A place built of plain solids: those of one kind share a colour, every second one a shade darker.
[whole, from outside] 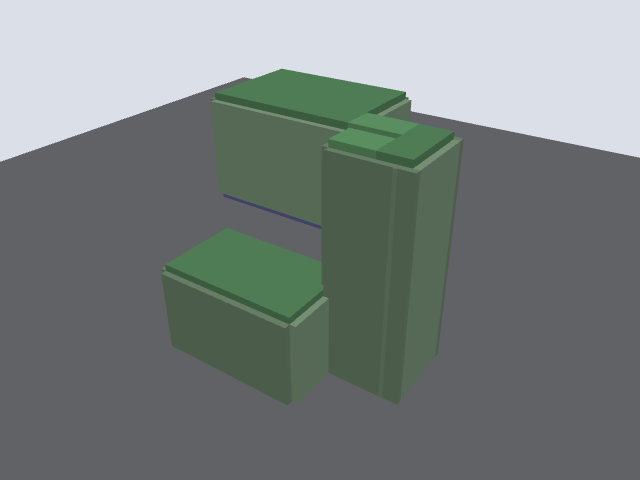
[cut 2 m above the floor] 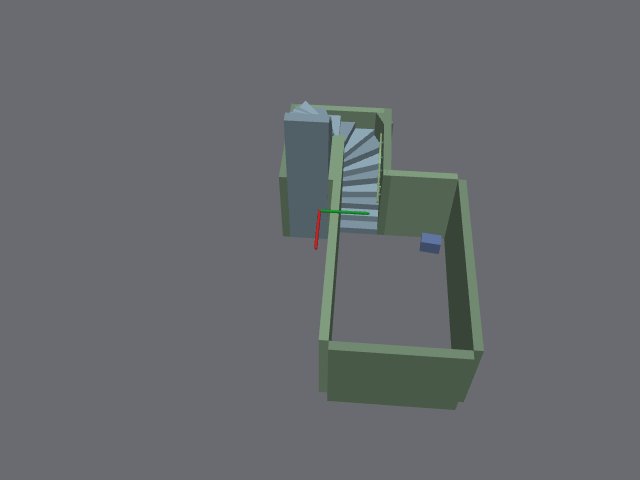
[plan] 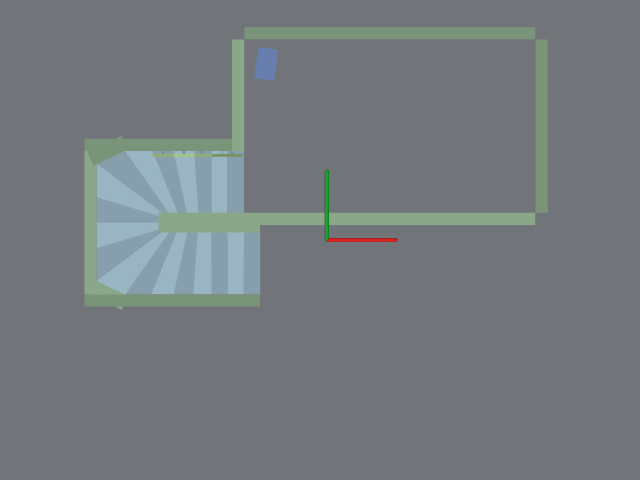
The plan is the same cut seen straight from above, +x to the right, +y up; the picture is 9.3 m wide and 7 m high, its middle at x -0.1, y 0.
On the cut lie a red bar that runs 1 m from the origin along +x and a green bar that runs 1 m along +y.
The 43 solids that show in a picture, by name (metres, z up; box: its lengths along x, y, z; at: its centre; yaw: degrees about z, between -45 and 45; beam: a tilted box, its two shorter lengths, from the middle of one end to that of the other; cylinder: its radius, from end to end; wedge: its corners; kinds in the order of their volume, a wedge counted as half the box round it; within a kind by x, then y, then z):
{
 "wall_1": {"box": [0.18, 2.09, 6.6], "at": [-3.45, 0.25, 3.25]},
 "wall_2": {"box": [0.56, 0.23, 6.85], "at": [-3.2, -0.8, 3.12], "yaw": -25.2},
 "wall_3": {"box": [0.56, 0.23, 6.85], "at": [-3.2, 1.3, 3.12], "yaw": 25.2},
 "wall_4": {"box": [2.33, 0.18, 6.6], "at": [-2.37, 1.39, 3.25]},
 "wall_5": {"box": [2.56, 0.18, 6.6], "at": [-2.26, -0.88, 3.25]},
 "wall_6": {"box": [1.48, 0.29, 6.85], "at": [-1.72, 0.25, 3.12]},
 "wall_7": {"box": [0.18, 1.63, 2.57], "at": [-1.29, 2.11, 1.24]},
 "wall_8": {"box": [0.18, 0.9, 4.03], "at": [-1.11, 0.85, 4.53]},
 "wall_9": {"box": [0.18, 2.13, 2.77], "at": [-1.06, -1.86, 5.16]},
 "wall_10": {"box": [4.25, 0.18, 2.57], "at": [0.92, 0.31, 1.24]},
 "wall_11": {"box": [4.25, 0.18, 2.57], "at": [0.92, 3.02, 1.24]},
 "wall_12": {"box": [4.33, 0.18, 2.77], "at": [1.19, 0.2, 5.16]},
 "wall_13": {"box": [0.18, 2.53, 2.57], "at": [3.13, 1.66, 1.24]},
 "tread_1": {"wedge": [[-3.36, -0.6, -0.05], [-3.36, -0.6, 2.25], [-2.94, -0.8, -0.05], [-2.94, -0.8, 2.25], [-2.41, 0.11, -0.05], [-2.41, 0.11, 2.25], [-2.3, 0.11, -0.05], [-2.3, 0.11, 2.25]]},
 "tread_2": {"wedge": [[-3.36, -0.6, -0.05], [-3.36, -0.6, 2.05], [-3.36, -0.12, -0.05], [-3.36, -0.12, 2.06], [-2.46, 0.15, -0.05], [-2.46, 0.15, 2.06], [-2.41, 0.11, -0.05], [-2.41, 0.11, 2.05]]},
 "tread_3": {"wedge": [[-3.36, -0.12, -0.05], [-3.36, -0.12, 1.85], [-3.36, 0.25, -0.05], [-3.36, 0.25, 1.86], [-2.46, 0.15, -0.05], [-2.46, 0.15, 1.86], [-2.46, 0.26, -0.05], [-2.46, 0.26, 1.86]]},
 "tread_4": {"wedge": [[-3.36, 0.25, -0.05], [-3.36, 0.25, 1.67], [-3.36, 0.62, -0.05], [-3.36, 0.62, 1.67], [-2.46, 0.25, -0.05], [-2.46, 0.25, 1.67], [-2.46, 0.35, -0.05], [-2.46, 0.35, 1.67]]},
 "tread_5": {"wedge": [[-3.36, 0.62, -0.05], [-3.36, 0.62, 1.48], [-3.36, 1.11, -0.05], [-3.36, 1.11, 1.48], [-2.46, 0.35, -0.05], [-2.46, 0.35, 1.48], [-2.4, 0.4, -0.05], [-2.4, 0.4, 1.48]]},
 "tread_6": {"wedge": [[-3.35, 1.11, -0.05], [-3.35, 1.11, 1.3], [-2.94, 1.3, -0.05], [-2.94, 1.3, 1.3], [-2.41, 0.4, -0.05], [-2.41, 0.4, 1.3], [-2.31, 0.4, -0.05], [-2.31, 0.4, 1.3]]},
 "tread_7": {"wedge": [[-2.94, -0.79, -0.05], [-2.94, -0.79, 2.43], [-2.56, -0.79, -0.05], [-2.56, -0.79, 2.43], [-2.3, 0.11, -0.05], [-2.3, 0.11, 2.43], [-2.19, 0.11, -0.05], [-2.19, 0.11, 2.43]]},
 "tread_8": {"wedge": [[-2.94, 1.3, -0.05], [-2.94, 1.3, 1.11], [-2.54, 1.3, -0.05], [-2.54, 1.3, 1.12], [-2.31, 0.4, -0.05], [-2.31, 0.4, 1.11], [-2.18, 0.4, -0.05], [-2.18, 0.4, 1.11]]},
 "tread_9": {"wedge": [[-2.56, -0.79, -0.05], [-2.56, -0.79, 2.62], [-2.23, -0.79, -0.05], [-2.23, -0.79, 2.62], [-2.19, 0.11, -0.05], [-2.19, 0.11, 2.62], [-2.03, 0.11, -0.05], [-2.03, 0.11, 2.62]]},
 "tread_10": {"wedge": [[-2.55, 1.3, -0.05], [-2.55, 1.3, 0.92], [-2.24, 1.3, -0.05], [-2.24, 1.3, 0.93], [-2.18, 0.4, -0.05], [-2.18, 0.4, 0.93], [-2.04, 0.4, -0.05], [-2.04, 0.4, 0.93]]},
 "tread_11": {"wedge": [[-2.24, 1.3, -0.05], [-2.24, 1.3, 0.74], [-2.05, 0.4, -0.05], [-2.05, 0.4, 0.74], [-1.94, 1.3, -0.05], [-1.94, 1.3, 0.74], [-1.87, 0.4, -0.05], [-1.87, 0.4, 0.74]]},
 "tread_12": {"wedge": [[-2.23, -0.79, -0.05], [-2.23, -0.79, 2.82], [-2.04, 0.11, -0.05], [-2.04, 0.11, 2.82], [-1.95, -0.79, -0.05], [-1.95, -0.79, 2.81], [-1.88, 0.11, -0.05], [-1.88, 0.11, 2.81]]},
 "tread_13": {"wedge": [[-1.95, -0.79, -0.05], [-1.95, -0.79, 3.01], [-1.88, 0.11, -0.05], [-1.88, 0.11, 3.01], [-1.68, -0.79, -0.05], [-1.68, -0.79, 3.01], [-1.68, 0.11, -0.05], [-1.68, 0.11, 3.01]]},
 "tread_14": {"wedge": [[-1.94, 1.3, -0.05], [-1.94, 1.3, 0.55], [-1.88, 0.4, -0.05], [-1.88, 0.4, 0.55], [-1.68, 0.4, -0.05], [-1.68, 0.4, 0.55], [-1.68, 1.3, -0.05], [-1.68, 1.3, 0.55]]},
 "tread_15": {"wedge": [[-1.69, 0.11, -0.05], [-1.69, 0.11, 3.2], [-1.68, -0.79, -0.05], [-1.68, -0.79, 3.2], [-1.44, -0.79, -0.05], [-1.44, -0.79, 3.2], [-1.44, 0.11, -0.05], [-1.44, 0.11, 3.2]]},
 "tread_16": {"wedge": [[-1.68, 0.4, -0.05], [-1.68, 0.4, 0.37], [-1.68, 1.3, -0.05], [-1.68, 1.3, 0.37], [-1.46, 0.4, -0.05], [-1.46, 0.4, 0.37], [-1.46, 1.3, -0.05], [-1.46, 1.3, 0.37]]},
 "tread_17": {"wedge": [[-1.46, 0.4, -0.05], [-1.46, 0.4, 0.18], [-1.46, 1.3, -0.05], [-1.46, 1.3, 0.18], [-1.21, 0.4, -0.05], [-1.21, 0.4, 0.18], [-1.21, 1.3, -0.05], [-1.21, 1.3, 0.19]]},
 "tread_18": {"wedge": [[-1.44, -0.79, -0.05], [-1.44, -0.79, 3.39], [-1.44, 0.11, -0.05], [-1.44, 0.11, 3.39], [-1.21, -0.79, -0.05], [-1.21, -0.79, 3.39], [-1.21, 0.11, -0.05], [-1.21, 0.11, 3.39]]},
 "tread_19": {"wedge": [[-1.22, -0.79, -0.05], [-1.22, -0.79, 3.58], [-1.21, 0.11, -0.05], [-1.21, 0.11, 3.58], [-0.97, -0.79, -0.05], [-0.97, -0.79, 3.58], [-0.97, 0.11, -0.05], [-0.97, 0.11, 3.58]]},
 "roof_1": {"box": [0.9, 2.09, 0.2], "at": [-2.91, 0.25, 6.65]},
 "roof_2": {"box": [1.25, 0.9, 0.2], "at": [-1.83, 0.85, 6.65]},
 "roof_3": {"box": [1.48, 0.9, 0.2], "at": [-1.72, -0.34, 6.65]},
 "roof_4": {"box": [4.25, 2.53, 0.2], "at": [0.92, 1.66, 2.62]},
 "roof_5": {"box": [4.33, 3.03, 0.2], "at": [1.19, -1.41, 6.65]},
 "floor_1": {"box": [4.33, 3.03, 0.23], "at": [1.19, -1.41, 3.66]},
 "bucket_1": {"box": [0.3, 0.46, 0.39], "at": [-0.88, 2.57, 0.14], "yaw": -7.5},
 "guard_rail_1": {"wedge": [[-2.54, 1.21, 2.0], [-2.54, 1.21, 2.05], [-2.54, 1.25, 2.0], [-2.54, 1.25, 2.05], [-2.24, 1.21, 1.81], [-2.24, 1.21, 1.86], [-2.24, 1.25, 1.81], [-2.24, 1.25, 1.86]]},
 "guard_rail_2": {"wedge": [[-2.24, 1.21, 1.81], [-2.24, 1.21, 1.86], [-2.24, 1.25, 1.81], [-2.24, 1.25, 1.86], [-1.94, 1.21, 1.62], [-1.94, 1.21, 1.67], [-1.94, 1.25, 1.62], [-1.94, 1.25, 1.67]]},
 "guard_rail_3": {"wedge": [[-1.94, 1.21, 1.62], [-1.94, 1.21, 1.67], [-1.94, 1.25, 1.62], [-1.94, 1.25, 1.67], [-1.68, 1.21, 1.43], [-1.68, 1.21, 1.48], [-1.68, 1.25, 1.43], [-1.68, 1.25, 1.48]]},
 "guard_rail_4": {"wedge": [[-1.68, 1.21, 1.43], [-1.68, 1.21, 1.48], [-1.68, 1.25, 1.43], [-1.68, 1.25, 1.48], [-1.23, 1.21, 1.09], [-1.23, 1.21, 1.14], [-1.23, 1.25, 1.09], [-1.23, 1.25, 1.14]]}
}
